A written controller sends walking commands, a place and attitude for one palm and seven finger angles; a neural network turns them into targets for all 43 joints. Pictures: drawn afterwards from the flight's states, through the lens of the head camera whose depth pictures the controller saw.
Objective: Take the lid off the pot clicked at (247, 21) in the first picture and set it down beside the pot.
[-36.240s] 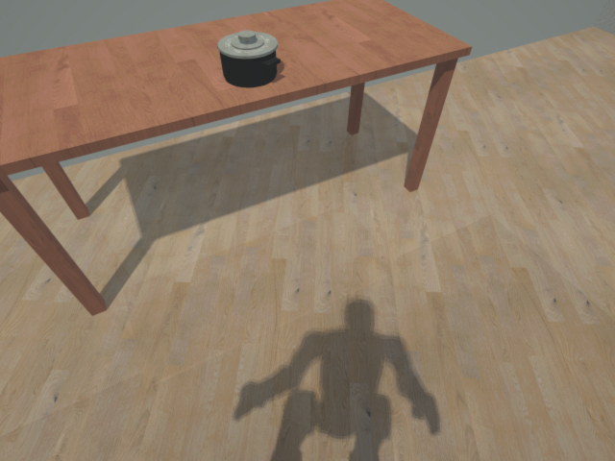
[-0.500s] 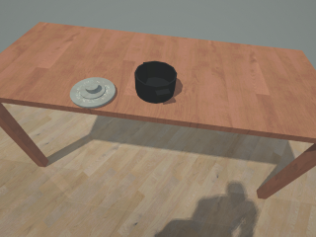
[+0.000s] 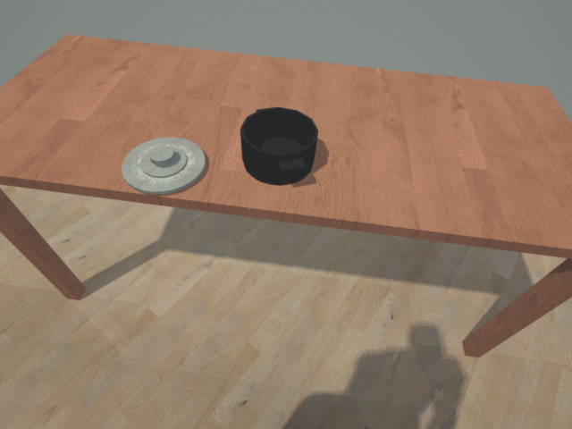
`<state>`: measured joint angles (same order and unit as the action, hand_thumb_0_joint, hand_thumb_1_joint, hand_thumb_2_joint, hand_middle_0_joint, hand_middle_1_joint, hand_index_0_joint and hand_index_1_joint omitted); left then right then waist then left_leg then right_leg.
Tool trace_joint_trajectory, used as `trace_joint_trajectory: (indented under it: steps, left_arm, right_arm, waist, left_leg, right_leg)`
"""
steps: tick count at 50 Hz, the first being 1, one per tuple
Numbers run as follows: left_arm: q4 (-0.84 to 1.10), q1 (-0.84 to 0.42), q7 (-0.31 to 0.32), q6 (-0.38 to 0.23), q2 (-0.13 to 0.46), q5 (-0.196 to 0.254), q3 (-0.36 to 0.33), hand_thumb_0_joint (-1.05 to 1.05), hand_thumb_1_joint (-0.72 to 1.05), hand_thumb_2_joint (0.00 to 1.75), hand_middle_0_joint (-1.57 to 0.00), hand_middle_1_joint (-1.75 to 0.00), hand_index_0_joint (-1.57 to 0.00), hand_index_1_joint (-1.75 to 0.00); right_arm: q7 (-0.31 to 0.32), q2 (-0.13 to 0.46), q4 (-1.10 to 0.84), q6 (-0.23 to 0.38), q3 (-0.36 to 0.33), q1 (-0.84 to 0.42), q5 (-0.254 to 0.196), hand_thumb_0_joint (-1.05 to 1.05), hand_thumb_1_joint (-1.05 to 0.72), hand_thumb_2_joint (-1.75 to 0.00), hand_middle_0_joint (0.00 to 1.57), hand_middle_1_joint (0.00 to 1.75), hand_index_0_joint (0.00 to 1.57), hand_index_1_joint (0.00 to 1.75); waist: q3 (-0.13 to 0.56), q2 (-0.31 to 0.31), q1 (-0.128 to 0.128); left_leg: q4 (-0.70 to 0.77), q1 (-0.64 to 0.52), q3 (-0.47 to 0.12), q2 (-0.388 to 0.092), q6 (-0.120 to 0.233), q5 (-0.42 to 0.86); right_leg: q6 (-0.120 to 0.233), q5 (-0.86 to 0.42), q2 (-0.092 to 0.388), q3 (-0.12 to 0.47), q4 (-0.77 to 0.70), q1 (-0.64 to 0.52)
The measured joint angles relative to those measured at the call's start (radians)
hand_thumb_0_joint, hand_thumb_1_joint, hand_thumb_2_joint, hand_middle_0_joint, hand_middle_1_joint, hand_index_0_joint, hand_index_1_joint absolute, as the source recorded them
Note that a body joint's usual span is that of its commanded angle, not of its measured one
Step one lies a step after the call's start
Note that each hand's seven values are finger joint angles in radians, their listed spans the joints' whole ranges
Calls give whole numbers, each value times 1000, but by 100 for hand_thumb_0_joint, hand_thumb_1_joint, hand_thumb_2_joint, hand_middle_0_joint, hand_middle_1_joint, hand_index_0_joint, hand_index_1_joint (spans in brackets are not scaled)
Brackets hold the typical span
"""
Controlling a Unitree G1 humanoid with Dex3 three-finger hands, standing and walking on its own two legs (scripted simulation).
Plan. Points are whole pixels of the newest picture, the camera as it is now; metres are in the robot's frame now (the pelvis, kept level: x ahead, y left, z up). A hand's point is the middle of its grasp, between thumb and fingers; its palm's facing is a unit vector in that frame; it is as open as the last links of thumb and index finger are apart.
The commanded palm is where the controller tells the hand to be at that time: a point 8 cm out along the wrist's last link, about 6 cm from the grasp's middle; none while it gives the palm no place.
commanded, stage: look to check the result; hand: left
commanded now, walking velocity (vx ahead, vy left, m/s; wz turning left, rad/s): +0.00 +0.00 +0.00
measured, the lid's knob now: (162, 155) +0.63 +0.30 -0.04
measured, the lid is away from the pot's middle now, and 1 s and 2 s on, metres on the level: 0.26 0.26 0.26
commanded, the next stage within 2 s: stand and wait in 0.38 s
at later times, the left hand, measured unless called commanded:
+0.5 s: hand out of the picture -0.02 +0.14 -0.18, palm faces +0.05 -0.99 -0.15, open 7.3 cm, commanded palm none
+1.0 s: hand out of the picture -0.02 +0.14 -0.18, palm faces +0.05 -0.99 -0.15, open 7.3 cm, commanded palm none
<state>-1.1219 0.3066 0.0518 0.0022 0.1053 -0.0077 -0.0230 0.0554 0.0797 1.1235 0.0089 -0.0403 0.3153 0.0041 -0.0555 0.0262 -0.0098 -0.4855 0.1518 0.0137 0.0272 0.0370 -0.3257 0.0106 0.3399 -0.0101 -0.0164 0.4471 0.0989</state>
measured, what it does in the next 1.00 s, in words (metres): stands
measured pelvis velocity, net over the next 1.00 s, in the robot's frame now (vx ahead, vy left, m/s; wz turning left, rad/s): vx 0.00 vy -0.01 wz -0.01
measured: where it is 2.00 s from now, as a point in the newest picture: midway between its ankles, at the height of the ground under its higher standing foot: outside the picture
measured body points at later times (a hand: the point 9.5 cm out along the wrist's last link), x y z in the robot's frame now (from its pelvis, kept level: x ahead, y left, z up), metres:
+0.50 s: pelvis +0.00 -0.01 +0.00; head +0.02 +0.00 +0.45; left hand -0.02 +0.20 -0.17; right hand -0.03 -0.21 -0.16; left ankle -0.04 +0.10 -0.74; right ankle -0.06 -0.11 -0.74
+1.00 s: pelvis +0.00 -0.01 +0.00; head +0.03 +0.00 +0.45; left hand -0.02 +0.19 -0.17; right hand -0.03 -0.21 -0.16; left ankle -0.04 +0.10 -0.74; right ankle -0.06 -0.11 -0.74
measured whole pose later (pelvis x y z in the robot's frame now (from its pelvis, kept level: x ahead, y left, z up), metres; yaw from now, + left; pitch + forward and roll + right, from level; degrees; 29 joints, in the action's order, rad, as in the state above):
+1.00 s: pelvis +0.00 -0.01 +0.00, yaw -1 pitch +0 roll +0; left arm -1.12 0.31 0.05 0.00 0.10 -0.01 -0.03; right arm 0.06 0.07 1.13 0.01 -0.04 0.32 0.00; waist -0.06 0.02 -0.01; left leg -0.47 0.14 0.02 0.02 0.03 -0.32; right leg 0.02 0.34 -0.02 -0.01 0.44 0.10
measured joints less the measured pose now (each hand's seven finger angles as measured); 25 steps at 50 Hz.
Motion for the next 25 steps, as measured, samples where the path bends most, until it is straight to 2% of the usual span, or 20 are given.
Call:
trace_joint_trajectory:
  steps: [25]
  left_arm:
    - [4,5,3,-5,0,0,-3,1,92,90,-20,-30,-20,-30]
  right_arm:
    - [0,-6,8,0,-2,2,-2,0,-91,-90,20,30,20,30]
  waist:
    - [1,-4,-2]
  left_leg:
    - [3,-7,4,-12,-11,-2]
  right_leg:
    - [10,0,-11,4,-2,-4]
